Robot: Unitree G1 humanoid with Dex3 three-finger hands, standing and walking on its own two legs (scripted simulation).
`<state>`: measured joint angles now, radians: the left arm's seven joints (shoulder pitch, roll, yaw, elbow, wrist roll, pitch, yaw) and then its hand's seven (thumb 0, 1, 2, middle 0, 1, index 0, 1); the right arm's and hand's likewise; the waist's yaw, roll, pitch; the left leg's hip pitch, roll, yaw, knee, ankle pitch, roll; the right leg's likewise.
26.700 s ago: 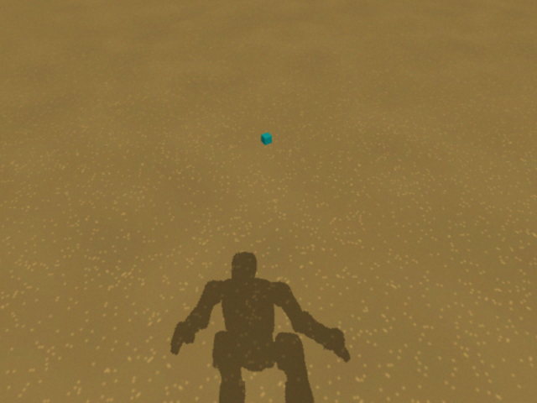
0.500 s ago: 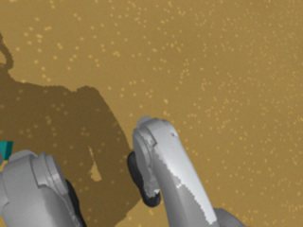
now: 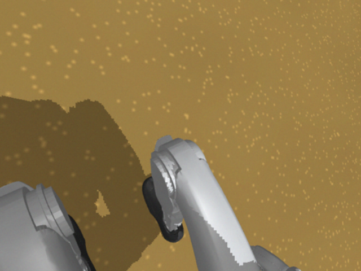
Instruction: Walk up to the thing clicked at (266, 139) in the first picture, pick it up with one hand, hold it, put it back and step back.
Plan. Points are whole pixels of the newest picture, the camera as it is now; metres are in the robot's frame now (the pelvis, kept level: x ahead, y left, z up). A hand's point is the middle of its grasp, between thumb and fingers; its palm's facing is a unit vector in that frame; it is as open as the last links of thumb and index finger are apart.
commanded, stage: rest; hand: left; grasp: from above
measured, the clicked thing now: out of the picture +0.33 +0.30 -0.28
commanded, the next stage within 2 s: open in 0.12 s
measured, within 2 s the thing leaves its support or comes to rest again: neither
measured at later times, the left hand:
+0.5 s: hand out of the picture +0.41 +0.35 -0.24, palm faces -0.22 -0.37 -0.90, open 7.7 cm
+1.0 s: hand out of the picture +0.41 +0.35 -0.24, palm faces -0.22 -0.37 -0.90, open 12.0 cm
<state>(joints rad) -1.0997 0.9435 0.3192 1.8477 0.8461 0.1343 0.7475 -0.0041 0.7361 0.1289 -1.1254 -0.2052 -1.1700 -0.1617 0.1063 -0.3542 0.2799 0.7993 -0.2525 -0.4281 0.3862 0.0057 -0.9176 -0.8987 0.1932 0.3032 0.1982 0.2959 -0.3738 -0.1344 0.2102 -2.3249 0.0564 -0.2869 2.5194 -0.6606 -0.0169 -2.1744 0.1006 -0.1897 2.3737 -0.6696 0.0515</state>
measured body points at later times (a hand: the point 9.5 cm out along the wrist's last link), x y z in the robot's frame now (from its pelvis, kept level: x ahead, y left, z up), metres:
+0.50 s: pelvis +0.00 +0.00 +0.01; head +0.27 +0.12 +0.34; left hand +0.42 +0.36 -0.19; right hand +0.04 -0.24 -0.05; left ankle +0.08 +0.14 -0.27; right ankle +0.12 -0.11 -0.27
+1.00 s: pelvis +0.00 +0.00 +0.01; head +0.27 +0.13 +0.34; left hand +0.42 +0.36 -0.19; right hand +0.04 -0.24 -0.04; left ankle +0.08 +0.14 -0.27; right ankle +0.12 -0.11 -0.27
